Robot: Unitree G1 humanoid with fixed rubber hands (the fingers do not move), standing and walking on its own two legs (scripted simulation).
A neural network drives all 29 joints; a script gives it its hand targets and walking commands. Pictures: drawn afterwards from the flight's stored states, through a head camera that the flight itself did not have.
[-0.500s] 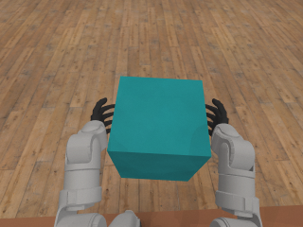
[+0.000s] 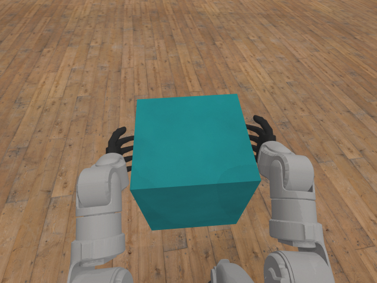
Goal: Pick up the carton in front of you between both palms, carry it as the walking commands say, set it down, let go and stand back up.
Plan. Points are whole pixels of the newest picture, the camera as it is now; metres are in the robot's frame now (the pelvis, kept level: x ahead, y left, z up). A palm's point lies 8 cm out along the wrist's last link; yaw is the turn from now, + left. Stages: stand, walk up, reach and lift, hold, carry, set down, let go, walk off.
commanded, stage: carry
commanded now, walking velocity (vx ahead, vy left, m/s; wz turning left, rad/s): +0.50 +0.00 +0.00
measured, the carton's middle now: (191, 167) +0.35 -0.02 +0.05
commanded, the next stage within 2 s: none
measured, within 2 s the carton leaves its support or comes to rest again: neither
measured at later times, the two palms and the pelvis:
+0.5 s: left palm (117, 70) +0.67 +0.18 +0.11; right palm (215, 69) +0.68 -0.12 +0.11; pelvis +0.35 +0.03 -0.01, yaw +1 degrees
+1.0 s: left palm (127, 39) +0.94 +0.19 +0.08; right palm (204, 38) +0.95 -0.11 +0.09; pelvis +0.71 +0.04 -0.02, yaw +0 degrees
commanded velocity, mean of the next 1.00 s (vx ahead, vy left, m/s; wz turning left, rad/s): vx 0.50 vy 0.00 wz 0.00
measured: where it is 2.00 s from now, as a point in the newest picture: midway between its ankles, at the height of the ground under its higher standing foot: (166, 134)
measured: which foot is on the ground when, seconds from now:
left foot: down 0.00-0.14, up 0.16-0.52, down 0.54-1.00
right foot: up 0.00-0.10, down 0.12-0.56, up 0.58-1.00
